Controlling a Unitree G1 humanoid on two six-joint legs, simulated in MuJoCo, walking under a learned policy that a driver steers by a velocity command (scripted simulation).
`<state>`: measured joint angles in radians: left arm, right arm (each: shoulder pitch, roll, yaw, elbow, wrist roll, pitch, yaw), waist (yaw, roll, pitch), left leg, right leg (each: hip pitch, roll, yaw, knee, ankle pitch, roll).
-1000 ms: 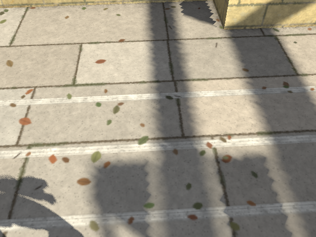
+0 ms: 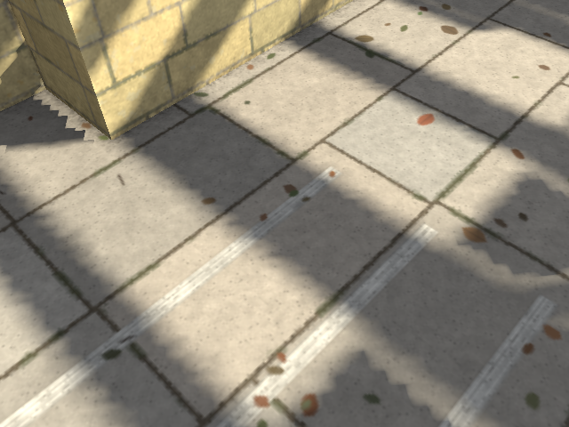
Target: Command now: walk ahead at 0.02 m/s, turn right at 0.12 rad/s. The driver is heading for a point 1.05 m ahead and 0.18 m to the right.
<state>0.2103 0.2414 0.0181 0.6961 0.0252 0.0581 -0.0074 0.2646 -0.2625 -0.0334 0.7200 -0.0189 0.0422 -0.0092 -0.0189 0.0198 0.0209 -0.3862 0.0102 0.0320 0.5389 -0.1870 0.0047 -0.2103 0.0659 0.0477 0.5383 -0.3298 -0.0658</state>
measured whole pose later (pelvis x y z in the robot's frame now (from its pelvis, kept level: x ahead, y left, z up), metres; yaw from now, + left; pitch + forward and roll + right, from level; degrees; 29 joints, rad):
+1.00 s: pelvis -0.02 +0.02 +0.01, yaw +0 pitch -1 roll +0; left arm 0.28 0.18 0.02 1.05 0.01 0.00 0.04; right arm 0.24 -0.20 -0.01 1.05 -0.01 0.02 -0.03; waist -0.01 0.01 0.03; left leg -0.20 -0.02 -0.01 0.41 -0.19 0.01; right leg -0.16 0.04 0.06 0.42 -0.23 -0.02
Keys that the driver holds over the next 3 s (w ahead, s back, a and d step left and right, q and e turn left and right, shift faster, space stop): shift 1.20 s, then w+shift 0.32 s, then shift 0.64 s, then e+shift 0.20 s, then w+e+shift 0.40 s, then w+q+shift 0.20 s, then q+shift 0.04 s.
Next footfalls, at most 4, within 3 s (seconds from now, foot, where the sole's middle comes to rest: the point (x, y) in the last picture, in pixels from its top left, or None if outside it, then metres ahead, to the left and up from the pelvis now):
0.20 left None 0.05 0.13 -0.77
1.84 right None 0.38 -0.02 -0.77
2.24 left None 0.32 0.16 -0.77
2.68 right None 0.36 -0.14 -0.77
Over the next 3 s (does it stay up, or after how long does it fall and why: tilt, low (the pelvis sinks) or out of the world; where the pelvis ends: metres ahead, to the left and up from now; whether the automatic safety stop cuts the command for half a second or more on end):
stays up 0.52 -0.17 -0.01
